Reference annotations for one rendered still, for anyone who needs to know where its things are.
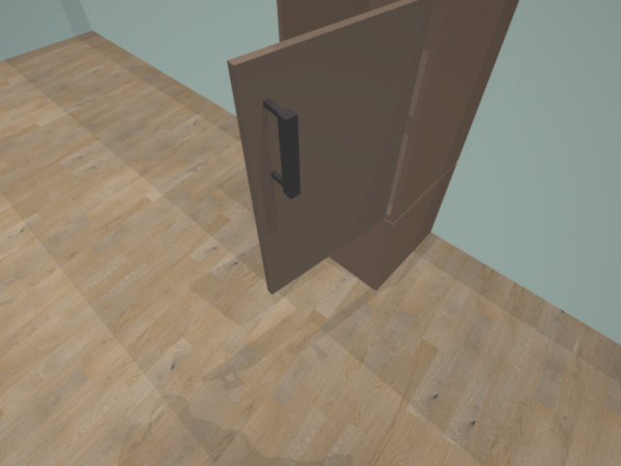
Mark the handle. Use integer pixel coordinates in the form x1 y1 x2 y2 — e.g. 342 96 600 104
263 99 301 199

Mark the cupboard door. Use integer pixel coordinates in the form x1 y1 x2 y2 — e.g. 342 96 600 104
227 0 434 295

